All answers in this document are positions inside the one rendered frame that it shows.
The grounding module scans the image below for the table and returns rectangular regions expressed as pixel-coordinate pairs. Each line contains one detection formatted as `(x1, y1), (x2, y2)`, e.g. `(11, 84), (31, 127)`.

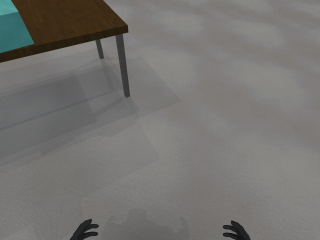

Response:
(0, 0), (130, 98)

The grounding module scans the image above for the carton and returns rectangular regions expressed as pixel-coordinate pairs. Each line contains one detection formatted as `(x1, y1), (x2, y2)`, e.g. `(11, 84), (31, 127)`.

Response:
(0, 0), (35, 53)

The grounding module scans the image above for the right robot hand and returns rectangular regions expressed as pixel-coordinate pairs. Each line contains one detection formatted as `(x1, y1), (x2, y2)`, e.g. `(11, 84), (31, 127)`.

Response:
(223, 220), (251, 240)

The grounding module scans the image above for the left robot hand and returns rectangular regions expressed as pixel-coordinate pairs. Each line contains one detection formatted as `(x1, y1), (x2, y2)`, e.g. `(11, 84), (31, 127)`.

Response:
(70, 219), (99, 240)

